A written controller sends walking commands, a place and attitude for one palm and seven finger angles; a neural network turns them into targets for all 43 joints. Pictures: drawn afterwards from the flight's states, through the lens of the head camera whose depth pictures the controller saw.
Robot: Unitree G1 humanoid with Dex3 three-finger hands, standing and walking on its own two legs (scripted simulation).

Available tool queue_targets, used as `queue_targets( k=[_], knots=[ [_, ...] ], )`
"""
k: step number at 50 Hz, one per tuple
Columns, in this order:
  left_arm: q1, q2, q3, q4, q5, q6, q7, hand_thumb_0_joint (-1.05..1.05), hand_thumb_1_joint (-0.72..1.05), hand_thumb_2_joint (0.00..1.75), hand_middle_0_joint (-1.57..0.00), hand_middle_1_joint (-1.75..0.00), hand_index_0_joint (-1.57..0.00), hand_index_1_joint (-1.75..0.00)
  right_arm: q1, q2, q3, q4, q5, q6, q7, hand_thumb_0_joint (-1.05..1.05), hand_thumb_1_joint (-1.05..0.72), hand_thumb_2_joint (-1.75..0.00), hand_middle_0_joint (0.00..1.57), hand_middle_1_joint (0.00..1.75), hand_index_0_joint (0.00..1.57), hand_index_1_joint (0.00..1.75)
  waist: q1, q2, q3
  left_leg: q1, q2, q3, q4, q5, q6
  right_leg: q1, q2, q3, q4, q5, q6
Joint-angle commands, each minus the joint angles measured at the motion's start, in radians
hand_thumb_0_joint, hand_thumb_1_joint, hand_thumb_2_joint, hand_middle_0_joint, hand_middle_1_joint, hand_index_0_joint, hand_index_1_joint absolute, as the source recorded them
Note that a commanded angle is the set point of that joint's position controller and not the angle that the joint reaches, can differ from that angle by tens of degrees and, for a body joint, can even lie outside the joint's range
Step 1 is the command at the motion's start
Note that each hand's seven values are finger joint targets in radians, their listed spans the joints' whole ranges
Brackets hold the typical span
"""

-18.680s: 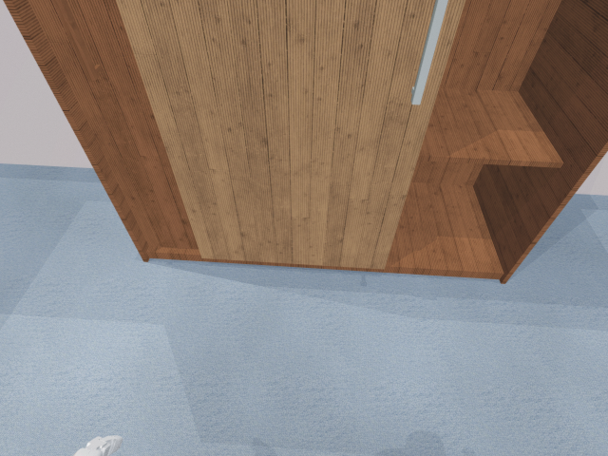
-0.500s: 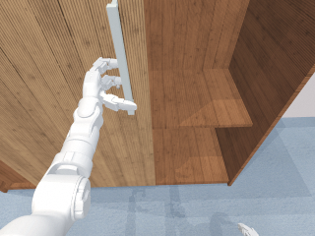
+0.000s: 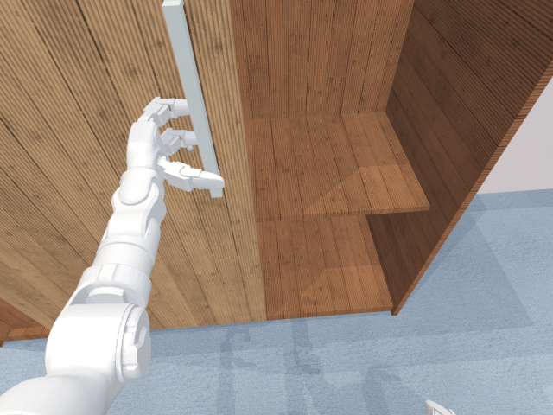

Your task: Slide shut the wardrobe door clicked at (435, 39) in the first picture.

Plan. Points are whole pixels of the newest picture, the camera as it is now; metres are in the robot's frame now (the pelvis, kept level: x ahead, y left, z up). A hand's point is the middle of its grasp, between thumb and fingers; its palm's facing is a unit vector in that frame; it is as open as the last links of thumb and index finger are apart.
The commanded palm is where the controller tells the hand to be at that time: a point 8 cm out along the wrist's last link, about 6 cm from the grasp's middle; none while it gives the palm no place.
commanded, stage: move the hooked fingers beside the handle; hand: left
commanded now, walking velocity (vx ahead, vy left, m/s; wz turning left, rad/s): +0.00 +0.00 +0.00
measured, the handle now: (201, 114) +0.50 +0.11 +0.18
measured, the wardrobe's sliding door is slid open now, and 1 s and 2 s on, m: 0.47 0.47 0.47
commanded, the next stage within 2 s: feel for the door with the fingertips in 1.22 s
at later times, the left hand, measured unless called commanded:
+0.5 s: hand (176, 145) +0.45 +0.14 +0.16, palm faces +0.07 -1.00 +0.00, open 13.6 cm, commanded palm +0.42 +0.21 +0.17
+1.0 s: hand (163, 143) +0.44 +0.16 +0.17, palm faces +0.09 -1.00 +0.01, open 14.0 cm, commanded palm +0.41 +0.21 +0.17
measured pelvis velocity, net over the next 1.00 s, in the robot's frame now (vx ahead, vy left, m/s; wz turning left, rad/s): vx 0.04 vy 0.01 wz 0.01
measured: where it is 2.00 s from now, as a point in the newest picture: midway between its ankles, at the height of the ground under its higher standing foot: outside the picture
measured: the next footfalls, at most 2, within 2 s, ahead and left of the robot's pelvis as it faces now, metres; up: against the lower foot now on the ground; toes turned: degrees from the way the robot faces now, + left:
none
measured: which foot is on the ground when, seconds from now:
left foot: down 0.00-1.00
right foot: down 0.00-1.00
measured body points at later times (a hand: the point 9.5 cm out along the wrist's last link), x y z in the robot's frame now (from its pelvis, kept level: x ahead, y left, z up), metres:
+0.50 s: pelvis +0.02 +0.00 +0.01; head +0.04 -0.02 +0.45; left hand +0.44 +0.20 +0.16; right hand +0.14 -0.25 -0.10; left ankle +0.00 +0.10 -0.74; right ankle +0.05 -0.09 -0.74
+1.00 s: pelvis +0.04 +0.01 +0.01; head +0.05 -0.01 +0.46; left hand +0.43 +0.21 +0.17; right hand +0.20 -0.23 -0.10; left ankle +0.00 +0.10 -0.74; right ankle +0.05 -0.09 -0.74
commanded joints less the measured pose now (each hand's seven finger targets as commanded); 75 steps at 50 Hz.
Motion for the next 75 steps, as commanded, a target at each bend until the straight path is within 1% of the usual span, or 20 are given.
queue_targets(
  k=[1,13,15,16,21,23,26,30,35,37,42,47,50,52,58,61,66,70,71,75],
  knots=[
    [-0.546,0.322,0.104,-0.271,-0.018,-0.073,0.044,0.00,-0.50,0.30,-0.30,-1.20,-0.30,-1.20,-0.028,-0.114,-0.046,-0.121,0.006,-0.048,-0.006,0.00,-0.90,-0.90,0.20,0.30,0.20,0.30,0.016,-0.061,-0.291,-0.038,0.015,-0.026,-0.105,-0.038,0.012,0.237,-0.041,0.073,-0.094,-0.098,0.027],
    [-0.402,0.396,0.184,-0.427,-0.030,-0.015,0.035,0.00,-0.50,0.30,-0.30,-1.20,-0.30,-1.20,-0.074,-0.105,-0.042,-0.157,0.004,-0.031,-0.020,0.00,-0.90,-0.90,0.20,0.30,0.20,0.30,0.050,-0.051,-0.307,-0.005,0.019,-0.007,-0.120,0.042,0.011,0.321,-0.043,0.081,-0.105,0.007,0.029],
    [-0.396,0.361,0.164,-0.455,-0.037,-0.001,0.033,0.00,-0.50,0.30,-0.30,-1.20,-0.30,-1.20,-0.079,-0.101,-0.040,-0.161,0.002,-0.032,-0.021,0.00,-0.90,-0.90,0.20,0.30,0.20,0.30,0.044,-0.058,-0.314,0.020,0.021,-0.010,-0.124,0.072,0.010,0.322,-0.040,0.068,-0.098,0.053,0.027],
    [-0.355,0.400,0.198,-0.456,-0.036,0.006,0.039,0.00,-0.50,0.30,-0.30,-1.20,-0.30,-1.20,-0.083,-0.105,-0.042,-0.161,0.001,-0.026,-0.022,0.00,-0.90,-0.90,0.20,0.30,0.20,0.30,0.065,-0.042,-0.325,0.017,0.021,-0.010,-0.123,0.088,0.007,0.344,-0.041,0.068,-0.094,0.063,0.024],
    [-0.322,0.363,0.167,-0.546,-0.035,0.038,0.037,0.00,-0.50,0.30,-0.30,-1.20,-0.30,-1.20,-0.102,-0.099,-0.041,-0.172,0.003,-0.016,-0.024,0.00,-0.90,-0.90,0.20,0.30,0.20,0.30,0.061,-0.020,-0.332,0.063,0.021,-0.003,-0.127,0.157,0.006,0.355,-0.038,0.055,-0.088,0.153,0.022],
    [-0.313,0.303,0.123,-0.570,-0.044,0.051,0.030,0.00,-0.50,0.30,-0.30,-1.20,-0.30,-1.20,-0.107,-0.097,-0.041,-0.175,0.005,-0.018,-0.021,0.00,-0.90,-0.90,0.20,0.30,0.20,0.30,0.047,-0.026,-0.331,0.092,0.022,-0.002,-0.128,0.173,0.007,0.339,-0.033,0.049,-0.091,0.174,0.023],
    [-0.292,0.302,0.116,-0.582,-0.051,0.074,0.014,0.00,-0.50,0.30,-0.30,-1.20,-0.30,-1.20,-0.107,-0.104,-0.044,-0.174,0.009,-0.013,-0.022,0.00,-0.90,-0.90,0.20,0.30,0.20,0.30,0.050,-0.026,-0.333,0.104,0.022,-0.006,-0.128,0.205,0.005,0.351,-0.033,0.044,-0.091,0.205,0.019],
    [-0.251,0.165,0.009,-0.603,-0.067,0.112,-0.017,0.00,-0.50,0.30,-0.30,-1.20,-0.30,-1.20,-0.108,-0.101,-0.047,-0.174,0.018,-0.019,-0.013,0.00,-0.90,-0.90,0.20,0.30,0.20,0.30,0.030,-0.019,-0.321,0.162,0.023,-0.015,-0.117,0.265,0.004,0.303,-0.027,0.025,-0.084,0.259,0.014],
    [-0.201,0.090,-0.044,-0.607,-0.082,0.172,-0.028,0.00,-0.50,0.30,-0.30,-1.20,-0.30,-1.20,-0.111,-0.106,-0.051,-0.170,0.021,-0.007,-0.007,0.00,-0.90,-0.90,0.20,0.30,0.20,0.30,0.026,-0.070,-0.297,0.175,0.021,-0.025,-0.111,0.275,0.001,0.270,-0.027,0.009,-0.085,0.254,0.015],
    [-0.213,0.115,-0.027,-0.611,-0.079,0.182,-0.015,0.00,-0.50,0.30,-0.30,-1.20,-0.30,-1.20,-0.120,-0.106,-0.047,-0.170,0.019,0.002,-0.007,0.00,-0.90,-0.90,0.20,0.30,0.20,0.30,0.031,-0.052,-0.263,0.160,0.017,-0.029,-0.115,0.258,0.001,0.258,-0.028,0.011,-0.090,0.228,0.012],
    [-0.251,0.177,0.017,-0.712,-0.060,0.157,0.020,0.00,-0.50,0.30,-0.30,-1.20,-0.30,-1.20,-0.142,-0.095,-0.042,-0.186,0.007,0.011,-0.008,0.00,-0.90,-0.90,0.20,0.30,0.20,0.30,0.051,-0.044,-0.331,0.176,0.015,-0.030,-0.110,0.296,0.003,0.317,-0.032,0.022,-0.072,0.267,0.011],
    [-0.148,0.206,0.060,-0.690,-0.061,0.164,0.008,0.00,-0.50,0.30,-0.30,-1.20,-0.30,-1.20,-0.147,-0.092,-0.039,-0.192,0.005,0.021,-0.006,0.00,-0.90,-0.90,0.20,0.30,0.20,0.30,0.069,-0.047,-0.343,0.179,0.017,-0.023,-0.105,0.374,-0.003,0.362,-0.033,0.018,-0.059,0.359,0.010],
    [-0.144,0.189,0.042,-0.699,-0.072,0.184,-0.012,0.00,-0.50,0.30,-0.30,-1.20,-0.30,-1.20,-0.157,-0.093,-0.039,-0.198,0.012,0.027,-0.007,0.00,-0.90,-0.90,0.20,0.30,0.20,0.30,0.059,-0.061,-0.308,0.174,0.018,-0.021,-0.112,0.353,-0.001,0.346,-0.031,0.014,-0.069,0.345,0.011],
    [-0.150,0.126,-0.021,-0.727,-0.071,0.190,-0.022,0.00,-0.50,0.30,-0.30,-1.20,-0.30,-1.20,-0.165,-0.088,-0.036,-0.207,0.015,0.026,-0.004,0.00,-0.90,-0.90,0.20,0.30,0.20,0.30,0.051,0.012,-0.290,0.195,0.018,-0.026,-0.110,0.365,-0.006,0.314,-0.030,0.008,-0.069,0.328,0.005],
    [-0.163,0.064,-0.075,-0.763,-0.083,0.212,-0.018,0.00,-0.50,0.30,-0.30,-1.20,-0.30,-1.20,-0.166,-0.090,-0.043,-0.197,0.015,0.020,-0.002,0.00,-0.90,-0.90,0.20,0.30,0.20,0.30,0.035,-0.039,-0.288,0.226,0.023,-0.047,-0.105,0.355,-0.010,0.269,-0.022,-0.005,-0.073,0.283,0.007],
    [-0.174,0.125,-0.025,-0.741,-0.071,0.225,0.011,0.00,-0.50,0.30,-0.30,-1.20,-0.30,-1.20,-0.169,-0.095,-0.040,-0.184,0.009,0.031,-0.008,0.00,-0.90,-0.90,0.20,0.30,0.20,0.30,0.047,-0.046,-0.276,0.199,0.018,-0.045,-0.112,0.311,-0.010,0.273,-0.025,-0.002,-0.081,0.238,0.007],
    [-0.187,0.136,-0.018,-0.747,-0.055,0.209,0.036,0.00,-0.50,0.30,-0.30,-1.20,-0.30,-1.20,-0.181,-0.087,-0.033,-0.188,0.003,0.036,-0.007,0.00,-0.90,-0.90,0.20,0.30,0.20,0.30,0.059,-0.022,-0.297,0.198,0.019,-0.047,-0.119,0.325,-0.015,0.298,-0.027,0.001,-0.073,0.241,0.003],
    [-0.181,0.049,-0.075,-0.723,-0.064,0.216,0.033,0.00,-0.50,0.30,-0.30,-1.20,-0.30,-1.20,-0.178,-0.081,-0.035,-0.189,0.007,0.030,-0.003,0.00,-0.90,-0.90,0.20,0.30,0.20,0.30,0.048,-0.053,-0.286,0.203,0.020,-0.046,-0.121,0.317,-0.014,0.285,-0.022,-0.001,-0.077,0.243,0.005],
    [-0.157,0.076,-0.049,-0.705,-0.060,0.219,0.039,0.00,-0.50,0.30,-0.30,-1.20,-0.30,-1.20,-0.178,-0.086,-0.037,-0.186,0.007,0.032,-0.003,0.00,-0.90,-0.90,0.20,0.30,0.20,0.30,0.059,-0.052,-0.286,0.194,0.021,-0.046,-0.121,0.318,-0.015,0.294,-0.023,-0.002,-0.078,0.237,0.003],
    [-0.154,0.014,-0.101,-0.776,-0.051,0.223,0.052,0.00,-0.50,0.30,-0.30,-1.20,-0.30,-1.20,-0.181,-0.075,-0.041,-0.195,0.006,0.028,0.008,0.00,-0.90,-0.90,0.20,0.30,0.20,0.30,0.057,-0.021,-0.312,0.225,0.023,-0.041,-0.113,0.374,-0.023,0.292,-0.022,-0.004,-0.069,0.282,0.002]
  ],
)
